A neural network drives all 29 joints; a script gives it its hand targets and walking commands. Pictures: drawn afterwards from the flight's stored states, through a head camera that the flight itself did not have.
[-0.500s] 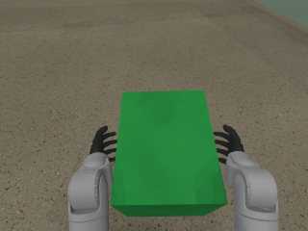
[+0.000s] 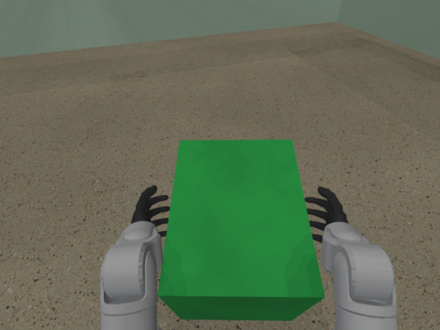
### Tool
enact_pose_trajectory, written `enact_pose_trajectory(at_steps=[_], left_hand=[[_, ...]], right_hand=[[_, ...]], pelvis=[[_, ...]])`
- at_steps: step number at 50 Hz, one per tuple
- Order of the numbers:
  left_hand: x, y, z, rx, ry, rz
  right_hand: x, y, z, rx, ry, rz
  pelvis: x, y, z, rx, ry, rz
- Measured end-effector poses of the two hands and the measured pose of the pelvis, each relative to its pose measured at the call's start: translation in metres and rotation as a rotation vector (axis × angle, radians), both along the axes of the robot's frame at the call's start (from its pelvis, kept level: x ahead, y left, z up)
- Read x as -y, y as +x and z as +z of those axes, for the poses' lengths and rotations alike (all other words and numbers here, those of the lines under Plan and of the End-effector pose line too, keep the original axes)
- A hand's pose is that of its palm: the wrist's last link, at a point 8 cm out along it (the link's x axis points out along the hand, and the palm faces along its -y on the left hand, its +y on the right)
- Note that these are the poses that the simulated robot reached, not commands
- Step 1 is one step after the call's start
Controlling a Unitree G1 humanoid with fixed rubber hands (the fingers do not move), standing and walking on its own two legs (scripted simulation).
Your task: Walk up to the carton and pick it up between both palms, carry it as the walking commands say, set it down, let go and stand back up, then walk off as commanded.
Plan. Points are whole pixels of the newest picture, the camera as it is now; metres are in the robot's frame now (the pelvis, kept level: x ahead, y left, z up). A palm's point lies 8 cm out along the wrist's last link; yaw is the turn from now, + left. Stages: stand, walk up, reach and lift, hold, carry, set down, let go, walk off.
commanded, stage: carry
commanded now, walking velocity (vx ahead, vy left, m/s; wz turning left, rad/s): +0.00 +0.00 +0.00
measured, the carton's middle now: (235, 231) +0.33 +0.01 +0.01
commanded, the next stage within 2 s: hold in 1.66 s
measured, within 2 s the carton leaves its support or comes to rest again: neither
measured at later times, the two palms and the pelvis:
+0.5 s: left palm (137, 256) +0.24 +0.18 +0.06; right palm (313, 250) +0.26 -0.12 +0.06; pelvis -0.03 +0.02 -0.01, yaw +2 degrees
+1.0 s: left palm (138, 261) +0.24 +0.18 +0.05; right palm (311, 255) +0.26 -0.12 +0.05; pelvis -0.03 +0.02 -0.01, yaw +2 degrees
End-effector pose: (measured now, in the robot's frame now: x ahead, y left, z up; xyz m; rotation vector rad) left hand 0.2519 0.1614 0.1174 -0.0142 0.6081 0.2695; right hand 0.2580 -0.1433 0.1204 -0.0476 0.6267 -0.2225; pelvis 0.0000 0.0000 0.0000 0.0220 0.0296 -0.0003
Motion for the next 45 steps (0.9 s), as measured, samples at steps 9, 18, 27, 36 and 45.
enact_pose_trajectory(at_steps=[9,18,27,36,45], left_hand=[[-0.029,-0.009,-0.059,-0.163,0.071,0.016],[-0.022,-0.008,-0.066,-0.06,0.069,-0.021],[-0.02,-0.013,-0.061,-0.068,0.064,-0.02],[-0.023,-0.011,-0.069,-0.083,0.087,-0.024],[-0.021,-0.011,-0.066,-0.058,0.069,-0.028]], right_hand=[[-0.029,0.007,-0.072,-0.164,0.028,0.056],[-0.022,0.008,-0.066,-0.029,0.024,0.035],[-0.02,0.002,-0.061,-0.028,0.03,0.034],[-0.022,0.006,-0.075,-0.047,0.018,0.067],[-0.02,0.008,-0.063,-0.002,0.02,0.048]], pelvis=[[-0.02,-0.016,-0.006,-0.02,-0.033,0.03],[-0.019,-0.028,-0.007,-0.003,-0.028,0.029],[-0.018,-0.03,-0.007,-0.001,-0.027,0.029],[-0.018,-0.029,-0.007,-0.003,-0.027,0.029],[-0.017,-0.03,-0.007,-0.002,-0.026,0.029]])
